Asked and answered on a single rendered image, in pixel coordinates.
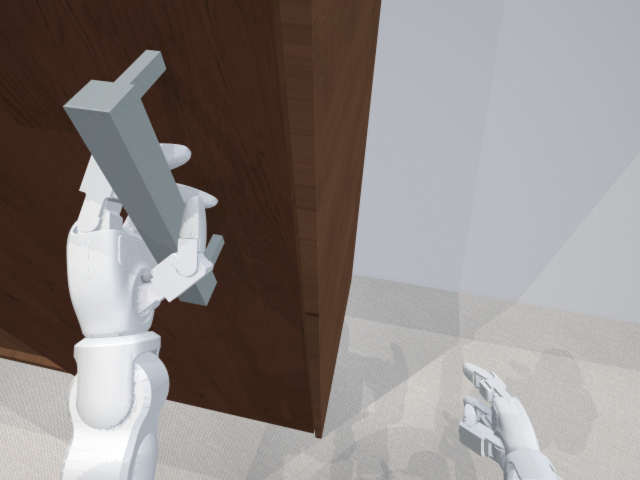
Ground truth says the left robot forearm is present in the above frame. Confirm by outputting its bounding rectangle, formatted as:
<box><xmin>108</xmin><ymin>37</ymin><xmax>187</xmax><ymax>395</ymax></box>
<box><xmin>59</xmin><ymin>331</ymin><xmax>169</xmax><ymax>480</ymax></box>

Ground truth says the right robot forearm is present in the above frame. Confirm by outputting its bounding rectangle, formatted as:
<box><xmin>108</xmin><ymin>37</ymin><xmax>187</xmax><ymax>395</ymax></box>
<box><xmin>503</xmin><ymin>449</ymin><xmax>563</xmax><ymax>480</ymax></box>

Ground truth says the wardrobe door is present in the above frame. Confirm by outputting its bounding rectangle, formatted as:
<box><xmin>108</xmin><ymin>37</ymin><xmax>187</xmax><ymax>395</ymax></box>
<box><xmin>0</xmin><ymin>0</ymin><xmax>315</xmax><ymax>433</ymax></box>
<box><xmin>0</xmin><ymin>328</ymin><xmax>44</xmax><ymax>357</ymax></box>

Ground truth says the robot right hand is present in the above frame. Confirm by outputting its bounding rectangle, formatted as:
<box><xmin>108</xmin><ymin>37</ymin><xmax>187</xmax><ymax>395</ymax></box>
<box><xmin>459</xmin><ymin>362</ymin><xmax>541</xmax><ymax>470</ymax></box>

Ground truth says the robot left hand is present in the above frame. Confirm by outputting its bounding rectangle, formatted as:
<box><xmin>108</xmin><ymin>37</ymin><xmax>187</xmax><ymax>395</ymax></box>
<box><xmin>66</xmin><ymin>143</ymin><xmax>218</xmax><ymax>338</ymax></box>

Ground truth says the handle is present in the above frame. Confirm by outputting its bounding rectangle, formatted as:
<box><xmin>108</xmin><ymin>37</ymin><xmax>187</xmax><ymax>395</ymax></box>
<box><xmin>63</xmin><ymin>50</ymin><xmax>225</xmax><ymax>306</ymax></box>

